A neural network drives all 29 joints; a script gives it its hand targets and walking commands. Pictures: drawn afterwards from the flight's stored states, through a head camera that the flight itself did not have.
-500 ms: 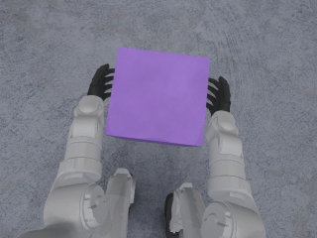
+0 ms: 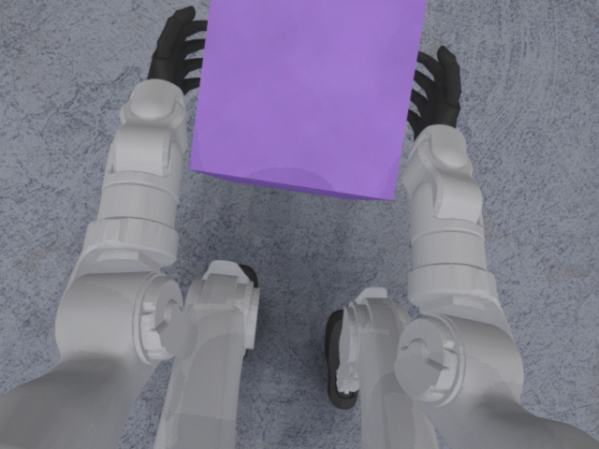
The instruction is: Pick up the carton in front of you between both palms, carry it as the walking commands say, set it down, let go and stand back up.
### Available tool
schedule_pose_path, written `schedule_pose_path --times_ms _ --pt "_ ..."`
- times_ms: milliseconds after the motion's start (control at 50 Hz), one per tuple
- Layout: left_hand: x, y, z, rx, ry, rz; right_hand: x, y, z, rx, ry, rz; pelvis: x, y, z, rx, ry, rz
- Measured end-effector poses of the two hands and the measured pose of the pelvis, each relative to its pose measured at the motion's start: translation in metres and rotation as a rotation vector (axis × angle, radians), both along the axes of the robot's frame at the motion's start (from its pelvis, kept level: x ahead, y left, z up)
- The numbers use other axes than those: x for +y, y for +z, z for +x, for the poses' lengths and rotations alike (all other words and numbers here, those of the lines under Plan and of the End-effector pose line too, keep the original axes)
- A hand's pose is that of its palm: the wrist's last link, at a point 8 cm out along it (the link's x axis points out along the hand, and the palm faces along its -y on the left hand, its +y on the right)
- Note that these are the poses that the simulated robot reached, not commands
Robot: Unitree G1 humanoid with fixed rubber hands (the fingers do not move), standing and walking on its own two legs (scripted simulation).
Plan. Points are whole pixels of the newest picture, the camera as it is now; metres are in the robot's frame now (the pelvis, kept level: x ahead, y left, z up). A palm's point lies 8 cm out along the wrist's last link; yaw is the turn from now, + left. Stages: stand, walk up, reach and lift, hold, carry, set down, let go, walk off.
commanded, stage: set down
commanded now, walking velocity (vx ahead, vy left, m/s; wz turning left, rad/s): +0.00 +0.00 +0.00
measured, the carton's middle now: (301, 114) +0.52 +0.08 -0.19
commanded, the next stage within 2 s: none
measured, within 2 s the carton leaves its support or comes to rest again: rests again in 0.82 s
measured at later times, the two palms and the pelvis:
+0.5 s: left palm (196, 93) +0.53 +0.23 -0.26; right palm (393, 133) +0.54 -0.07 -0.25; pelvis -0.01 -0.01 -0.09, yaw -1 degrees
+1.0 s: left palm (199, 103) +0.53 +0.23 -0.28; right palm (391, 144) +0.53 -0.08 -0.27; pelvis -0.02 -0.01 -0.11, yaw -1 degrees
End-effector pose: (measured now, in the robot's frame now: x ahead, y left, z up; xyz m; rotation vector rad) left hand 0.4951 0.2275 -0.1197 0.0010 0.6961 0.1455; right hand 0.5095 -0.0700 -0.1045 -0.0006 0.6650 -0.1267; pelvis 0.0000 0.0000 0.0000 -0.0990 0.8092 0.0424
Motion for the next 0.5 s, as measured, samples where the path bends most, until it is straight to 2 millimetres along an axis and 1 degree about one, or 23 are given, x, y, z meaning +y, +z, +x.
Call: schedule_pose_path --times_ms 220,400,440,500 --pt "0.002 -0.067 0.017 0.027 -0.025 0.013 0.001 -0.068 0.014 0.026 -0.002 -0.007 -0.003 -0.043 -0.008 -0.027 -0.003 -0.003" --pt "0.003 -0.122 0.032 0.048 -0.047 0.030 0.000 -0.126 0.024 0.048 0.004 0.002 -0.007 -0.075 -0.010 -0.072 -0.018 0.004" --pt "0.003 -0.130 0.034 0.048 -0.052 0.034 0.001 -0.135 0.026 0.048 0.002 0.009 -0.007 -0.081 -0.009 -0.092 -0.025 0.008" --pt "0.003 -0.136 0.037 0.046 -0.055 0.035 0.000 -0.144 0.027 0.046 -0.003 0.021 -0.007 -0.087 -0.008 -0.113 -0.032 0.014"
